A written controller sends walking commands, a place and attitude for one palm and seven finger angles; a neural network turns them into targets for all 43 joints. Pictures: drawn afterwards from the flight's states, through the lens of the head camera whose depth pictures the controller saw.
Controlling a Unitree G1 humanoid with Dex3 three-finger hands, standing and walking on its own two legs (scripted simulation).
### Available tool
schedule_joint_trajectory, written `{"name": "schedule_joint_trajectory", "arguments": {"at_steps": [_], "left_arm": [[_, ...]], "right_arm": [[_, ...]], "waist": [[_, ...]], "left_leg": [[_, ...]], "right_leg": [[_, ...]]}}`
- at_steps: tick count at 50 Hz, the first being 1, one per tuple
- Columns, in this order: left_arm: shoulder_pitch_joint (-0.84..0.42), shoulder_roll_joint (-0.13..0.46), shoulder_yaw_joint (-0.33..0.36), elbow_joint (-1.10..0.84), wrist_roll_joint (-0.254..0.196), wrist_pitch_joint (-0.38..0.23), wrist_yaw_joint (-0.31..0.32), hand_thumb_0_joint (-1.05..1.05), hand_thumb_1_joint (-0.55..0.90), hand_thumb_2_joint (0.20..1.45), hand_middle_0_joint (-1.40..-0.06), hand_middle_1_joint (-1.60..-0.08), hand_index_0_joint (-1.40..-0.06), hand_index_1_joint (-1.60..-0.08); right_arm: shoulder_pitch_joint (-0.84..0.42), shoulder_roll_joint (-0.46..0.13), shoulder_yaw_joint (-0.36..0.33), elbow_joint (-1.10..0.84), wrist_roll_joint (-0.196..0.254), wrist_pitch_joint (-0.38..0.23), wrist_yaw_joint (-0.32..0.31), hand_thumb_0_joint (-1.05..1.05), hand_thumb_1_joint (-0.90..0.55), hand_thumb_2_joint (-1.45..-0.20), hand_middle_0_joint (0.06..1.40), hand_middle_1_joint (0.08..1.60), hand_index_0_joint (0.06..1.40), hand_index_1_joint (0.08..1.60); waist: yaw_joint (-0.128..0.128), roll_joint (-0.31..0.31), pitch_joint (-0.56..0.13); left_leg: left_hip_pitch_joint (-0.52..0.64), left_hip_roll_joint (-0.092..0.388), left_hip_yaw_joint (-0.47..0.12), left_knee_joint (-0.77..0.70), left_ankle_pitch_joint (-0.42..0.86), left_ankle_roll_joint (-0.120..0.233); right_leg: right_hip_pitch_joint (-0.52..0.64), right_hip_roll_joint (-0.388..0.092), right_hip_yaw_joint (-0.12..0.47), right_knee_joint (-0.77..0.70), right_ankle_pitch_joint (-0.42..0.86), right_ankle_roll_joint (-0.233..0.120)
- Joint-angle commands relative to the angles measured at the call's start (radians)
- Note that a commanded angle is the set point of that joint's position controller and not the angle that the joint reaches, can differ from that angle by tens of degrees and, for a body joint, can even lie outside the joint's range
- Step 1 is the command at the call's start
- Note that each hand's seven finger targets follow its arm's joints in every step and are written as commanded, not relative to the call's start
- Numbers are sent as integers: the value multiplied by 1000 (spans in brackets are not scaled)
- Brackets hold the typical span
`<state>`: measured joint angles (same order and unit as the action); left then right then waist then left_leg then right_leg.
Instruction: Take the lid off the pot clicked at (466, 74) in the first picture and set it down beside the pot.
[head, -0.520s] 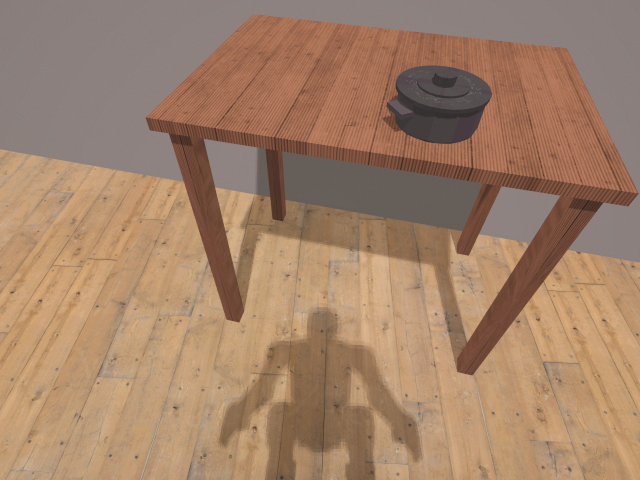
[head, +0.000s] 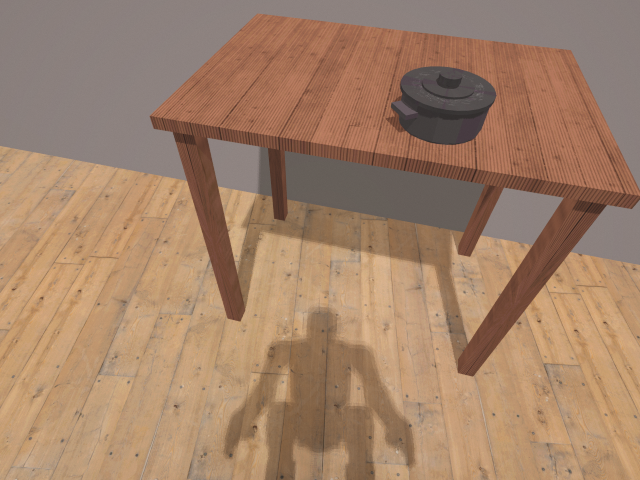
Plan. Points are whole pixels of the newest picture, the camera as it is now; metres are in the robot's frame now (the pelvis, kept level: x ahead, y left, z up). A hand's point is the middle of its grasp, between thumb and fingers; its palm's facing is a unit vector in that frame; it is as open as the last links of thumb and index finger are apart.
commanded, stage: look at it before walking up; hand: left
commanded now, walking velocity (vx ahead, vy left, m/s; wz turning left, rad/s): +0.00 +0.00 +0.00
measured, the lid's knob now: (450, 77) +0.78 -0.20 +0.15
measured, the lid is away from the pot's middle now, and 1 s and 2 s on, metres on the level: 0.00 0.00 0.00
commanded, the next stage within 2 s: turn to face it in 0.12 s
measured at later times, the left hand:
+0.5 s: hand out of the picture +0.02 +0.18 -0.18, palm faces -0.03 -0.97 -0.22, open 7.4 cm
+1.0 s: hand out of the picture +0.11 +0.16 -0.17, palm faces -0.18 -0.96 -0.21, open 7.4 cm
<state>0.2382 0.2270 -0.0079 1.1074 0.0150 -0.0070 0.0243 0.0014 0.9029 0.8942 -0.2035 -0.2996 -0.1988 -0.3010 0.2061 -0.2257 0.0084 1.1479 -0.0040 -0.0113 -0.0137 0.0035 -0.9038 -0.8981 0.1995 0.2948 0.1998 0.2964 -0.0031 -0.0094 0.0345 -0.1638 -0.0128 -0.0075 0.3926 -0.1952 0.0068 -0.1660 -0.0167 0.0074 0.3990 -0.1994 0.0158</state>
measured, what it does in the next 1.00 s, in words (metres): lifts its right foot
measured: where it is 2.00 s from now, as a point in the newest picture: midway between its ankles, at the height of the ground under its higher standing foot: (397, 478)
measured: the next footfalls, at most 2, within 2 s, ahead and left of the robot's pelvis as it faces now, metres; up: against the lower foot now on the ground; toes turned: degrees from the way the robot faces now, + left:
right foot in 1.14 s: +0.13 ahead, -0.23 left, +0.00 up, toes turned -20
left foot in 1.54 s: +0.34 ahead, -0.08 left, +0.00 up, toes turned -6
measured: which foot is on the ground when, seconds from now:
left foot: down 0.00-1.00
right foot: down 0.00-0.84, up 0.86-1.00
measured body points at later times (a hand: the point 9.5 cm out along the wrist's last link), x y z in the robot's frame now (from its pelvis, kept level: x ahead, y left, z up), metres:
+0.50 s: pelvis +0.00 -0.01 +0.00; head +0.01 -0.01 +0.45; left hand +0.02 +0.23 -0.16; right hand +0.01 -0.25 -0.16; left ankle +0.01 +0.11 -0.74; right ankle +0.01 -0.13 -0.74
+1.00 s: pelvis +0.03 -0.03 +0.00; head +0.04 -0.03 +0.45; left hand +0.12 +0.21 -0.15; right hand -0.04 -0.26 -0.16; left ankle +0.01 +0.11 -0.74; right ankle +0.02 -0.15 -0.69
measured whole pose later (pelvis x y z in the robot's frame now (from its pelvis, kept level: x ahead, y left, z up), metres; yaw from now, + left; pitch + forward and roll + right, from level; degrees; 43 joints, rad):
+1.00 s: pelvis +0.03 -0.03 +0.00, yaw -12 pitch +1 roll +1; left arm 0.26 0.21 0.08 0.99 0.03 0.04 -0.04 0.00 0.91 0.89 -0.20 -0.30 -0.20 -0.30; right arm 0.34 -0.19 -0.04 1.08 -0.03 -0.05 -0.03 0.00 -0.90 -0.90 0.20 0.29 0.20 0.30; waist -0.03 -0.01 0.01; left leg -0.13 0.09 0.17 0.40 -0.28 -0.03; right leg -0.49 -0.03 -0.02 0.95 -0.33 0.00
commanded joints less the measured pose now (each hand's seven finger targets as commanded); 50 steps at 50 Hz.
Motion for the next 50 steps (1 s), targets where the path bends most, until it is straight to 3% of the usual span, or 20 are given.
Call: {"name": "schedule_joint_trajectory", "arguments": {"at_steps": [1, 13, 18, 24, 28, 35, 37, 39, 40, 41, 42, 43, 44, 46, 48, 50], "left_arm": [[25, 134, 27, -33, -2, -12, 6, 0, 900, 900, -200, -300, -200, -300], [43, 121, 29, -29, -2, -16, 8, 0, 900, 900, -200, -300, -200, -300], [61, 87, 30, -28, -3, -4, 8, 0, 900, 900, -200, -300, -200, -300], [65, 96, 49, -55, 0, 9, 3, 0, 900, 900, -200, -300, -200, -300], [63, 84, 59, -79, 3, 15, -2, 0, 900, 900, -200, -300, -200, -300], [55, 107, 77, -116, 4, 18, -2, 0, 900, 900, -200, -300, -200, -300], [49, 108, 80, -126, 2, 18, -1, 0, 900, 900, -200, -300, -200, -300], [55, 102, 83, -138, 5, 25, -11, 0, 900, 900, -200, -300, -200, -300], [37, 90, 85, -154, 8, 28, -19, 0, 900, 900, -200, -300, -200, -300], [6, 72, 86, -174, 12, 29, -28, 0, 900, 900, -200, -300, -200, -300], [-38, 48, 89, -203, 13, 27, -37, 0, 900, 900, -200, -300, -200, -300], [-92, 66, 97, -223, 21, 25, -45, 0, 900, 900, -200, -300, -200, -300], [-94, 78, 102, -223, 23, 21, -53, 0, 900, 900, -200, -300, -200, -300], [-63, 44, 102, -210, 21, 16, -70, 0, 900, 900, -200, -300, -200, -300], [-56, 21, 96, -212, 14, 21, -80, 0, 900, 900, -200, -300, -200, -300], [-72, 10, 91, -220, 11, 22, -86, 0, 900, 900, -200, -300, -200, -300]], "right_arm": [[17, -140, -30, -39, -4, -19, -11, 0, -900, -900, 200, 300, 200, 300], [33, -127, -31, -33, -3, -20, -12, 0, -900, -900, 200, 300, 200, 300], [60, -82, -28, -28, -4, -14, -17, 0, -900, -900, 200, 300, 200, 300], [67, -86, -45, -54, -3, -5, -22, 0, -900, -900, 200, 300, 200, 300], [58, -85, -55, -77, -6, -2, -24, 0, -900, -900, 200, 300, 200, 300], [72, -58, -65, -109, -8, 3, -23, 0, -900, -900, 200, 300, 200, 300], [83, -51, -64, -110, -8, 3, -23, 0, -900, -900, 200, 300, 200, 300], [107, -67, -68, -110, -16, 1, -20, 0, -900, -900, 200, 300, 200, 300], [126, -92, -77, -109, -23, -2, -19, 0, -900, -900, 200, 300, 200, 300], [162, -128, -88, -104, -30, -8, -21, 0, -900, -900, 200, 300, 200, 300], [199, -188, -107, -98, -31, -18, -25, 0, -900, -900, 200, 300, 200, 300], [211, -192, -111, -102, -27, -30, -28, 0, -900, -900, 200, 300, 200, 300], [204, -166, -104, -101, -25, -42, -27, 0, -900, -900, 200, 300, 200, 300], [163, -153, -99, -107, -29, -53, -29, 0, -900, -900, 200, 300, 200, 300], [161, -144, -96, -104, -31, -58, -30, 0, -900, -900, 200, 300, 200, 300], [173, -143, -95, -96, -35, -60, -27, 0, -900, -900, 200, 300, 200, 300]], "waist": [[2, 18, 3], [2, 3, -4], [1, 9, 6], [1, 2, 9], [5, 30, 25], [-5, -62, 1], [-10, -60, -11], [-12, -60, -23], [-24, -13, 10], [-47, 88, 47], [-73, 233, 59], [-83, 183, 90], [-60, 105, 104], [-32, 51, 96], [-25, 110, 79], [-30, 133, 85]], "left_leg": [[-17, 109, -102, -89, 52, 17], [-1, 109, -92, -81, 65, 16], [2, 116, -62, -47, 77, 9], [-15, 129, -40, -9, -1, 12], [-47, 147, -45, -10, -68, 23], [-62, 101, 28, 107, -103, 3], [-43, 94, 35, 123, -94, 0], [-17, 121, 1, 71, -283, 18], [5, 159, -51, 11, -399, 40], [54, 242, -169, -100, -520, 84], [76, 411, -350, -258, -629, 160], [68, 485, -391, -312, -566, 194], [71, 473, -361, -307, -492, 192], [79, 421, -195, -269, -344, 158], [69, 380, -76, -242, -228, 135], [45, 359, -6, -230, -179, 125]], "right_leg": [[-20, -85, 78, -75, 17, -28], [-27, -85, 87, -76, 30, -31], [-53, -77, 109, -47, 81, -35], [-104, -62, 145, -6, 49, -49], [-136, -43, 153, 32, 24, -53], [-166, -86, 268, -1, 14, -90], [-178, -90, 285, -10, 17, -97], [-215, -41, 257, -8, -278, -95], [-304, -1, 226, 36, -387, -88], [-418, 56, 149, 165, -394, -69], [-495, 82, 18, 422, -280, -38], [-559, 9, 38, 592, -258, -32], [-586, -27, 66, 643, -216, -30], [-570, -67, 39, 626, -154, -20], [-503, -81, 5, 540, -124, -15], [-438, -76, -35, 430, -117, -16]]}}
